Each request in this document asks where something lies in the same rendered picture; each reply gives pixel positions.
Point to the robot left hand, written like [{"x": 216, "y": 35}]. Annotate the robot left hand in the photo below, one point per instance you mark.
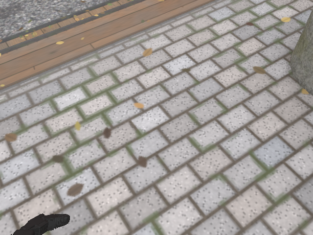
[{"x": 43, "y": 223}]

